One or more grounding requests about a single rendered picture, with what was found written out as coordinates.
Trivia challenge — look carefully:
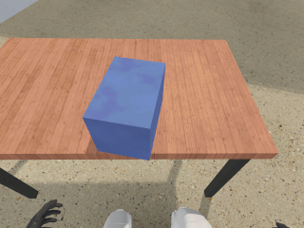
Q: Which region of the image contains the robot thigh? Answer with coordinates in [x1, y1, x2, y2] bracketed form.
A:
[103, 210, 132, 228]
[171, 208, 212, 228]

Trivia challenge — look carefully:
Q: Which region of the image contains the carton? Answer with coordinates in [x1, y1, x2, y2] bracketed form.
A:
[82, 56, 166, 161]

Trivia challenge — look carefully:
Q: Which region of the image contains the table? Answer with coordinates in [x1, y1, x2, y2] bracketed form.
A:
[0, 38, 278, 199]

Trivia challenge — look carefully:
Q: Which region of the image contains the right robot thigh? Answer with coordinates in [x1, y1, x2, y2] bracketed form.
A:
[171, 208, 212, 228]

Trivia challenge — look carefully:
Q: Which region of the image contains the robot left hand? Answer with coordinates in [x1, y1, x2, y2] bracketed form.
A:
[26, 199, 63, 228]

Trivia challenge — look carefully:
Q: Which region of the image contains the left robot thigh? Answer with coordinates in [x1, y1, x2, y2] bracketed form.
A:
[103, 210, 132, 228]

